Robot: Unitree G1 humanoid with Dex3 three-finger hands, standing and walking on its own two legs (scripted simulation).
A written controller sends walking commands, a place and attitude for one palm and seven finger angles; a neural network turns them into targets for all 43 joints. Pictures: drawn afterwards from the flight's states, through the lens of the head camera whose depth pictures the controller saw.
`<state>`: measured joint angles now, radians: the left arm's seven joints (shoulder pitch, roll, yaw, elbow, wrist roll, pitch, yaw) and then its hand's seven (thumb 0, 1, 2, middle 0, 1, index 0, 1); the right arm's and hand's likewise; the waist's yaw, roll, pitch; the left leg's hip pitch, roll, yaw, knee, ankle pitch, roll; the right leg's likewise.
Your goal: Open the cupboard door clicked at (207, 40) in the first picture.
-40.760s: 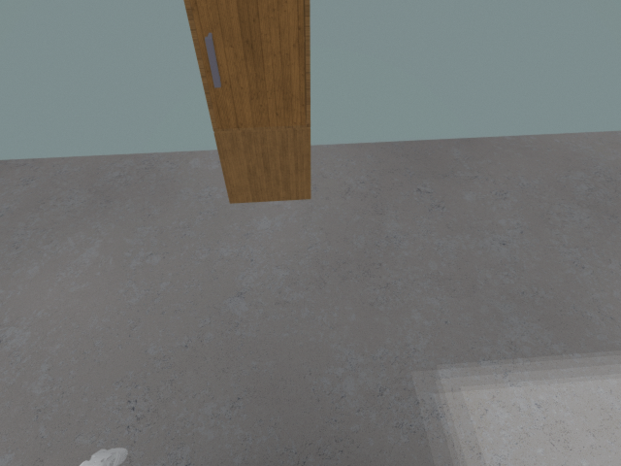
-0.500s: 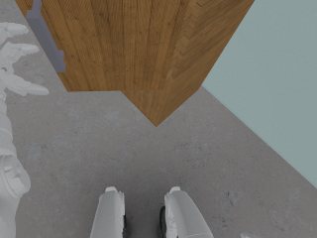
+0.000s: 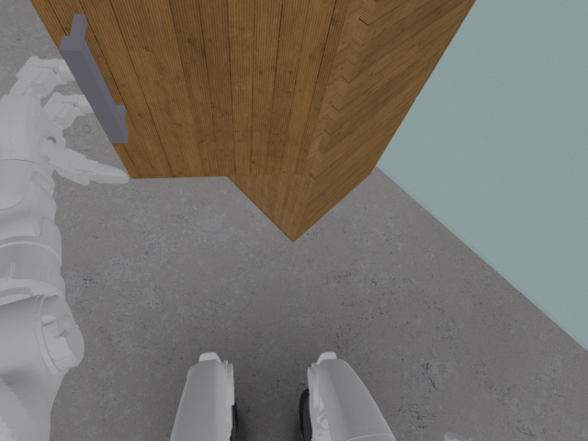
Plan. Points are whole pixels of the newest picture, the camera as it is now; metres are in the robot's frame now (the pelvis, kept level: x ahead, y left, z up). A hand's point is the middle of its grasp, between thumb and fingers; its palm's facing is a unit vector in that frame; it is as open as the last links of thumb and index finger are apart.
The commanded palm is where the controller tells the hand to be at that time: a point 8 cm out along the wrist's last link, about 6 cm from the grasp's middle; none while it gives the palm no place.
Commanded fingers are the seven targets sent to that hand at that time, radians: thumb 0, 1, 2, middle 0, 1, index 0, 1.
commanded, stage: slide the fingers in behind the handle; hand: left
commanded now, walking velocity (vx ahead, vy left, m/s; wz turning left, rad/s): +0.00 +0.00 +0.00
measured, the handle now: (101, 85) +0.56 +0.23 +0.06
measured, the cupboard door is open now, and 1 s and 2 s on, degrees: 52 52 55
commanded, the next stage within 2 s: close the thumb around the handle in 0.88 s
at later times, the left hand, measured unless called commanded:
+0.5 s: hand (121, 123) +0.51 +0.20 +0.05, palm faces +0.06 -1.00 -0.01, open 14.0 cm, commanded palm +0.49 +0.24 +0.05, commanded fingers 0.00 -0.50 0.30 -0.30 -1.20 -0.30 -1.20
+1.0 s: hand (120, 125) +0.50 +0.20 +0.05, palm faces +0.06 -1.00 -0.03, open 14.1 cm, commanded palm +0.48 +0.24 +0.05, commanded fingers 0.00 -0.39 0.35 -0.31 -1.21 -0.31 -1.21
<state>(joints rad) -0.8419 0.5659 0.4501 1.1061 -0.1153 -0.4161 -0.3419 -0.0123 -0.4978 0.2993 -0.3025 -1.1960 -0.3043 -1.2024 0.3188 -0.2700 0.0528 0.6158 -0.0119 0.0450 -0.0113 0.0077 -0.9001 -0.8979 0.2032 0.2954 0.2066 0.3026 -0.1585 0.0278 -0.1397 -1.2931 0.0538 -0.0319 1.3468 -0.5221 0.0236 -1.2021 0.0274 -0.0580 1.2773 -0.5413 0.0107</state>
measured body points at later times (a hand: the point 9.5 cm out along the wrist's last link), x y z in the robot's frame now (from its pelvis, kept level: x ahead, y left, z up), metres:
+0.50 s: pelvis +0.01 -0.01 +0.00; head +0.16 +0.02 +0.42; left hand +0.50 +0.25 +0.06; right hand +0.04 -0.27 -0.11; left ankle +0.05 +0.10 -0.61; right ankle +0.03 -0.13 -0.61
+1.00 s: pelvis +0.01 -0.01 +0.00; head +0.16 +0.02 +0.43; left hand +0.49 +0.25 +0.06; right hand +0.05 -0.28 -0.11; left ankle +0.05 +0.10 -0.61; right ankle +0.03 -0.13 -0.61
